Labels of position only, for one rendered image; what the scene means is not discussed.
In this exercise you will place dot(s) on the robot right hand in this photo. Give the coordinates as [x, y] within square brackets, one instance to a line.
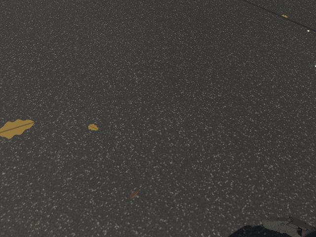
[292, 226]

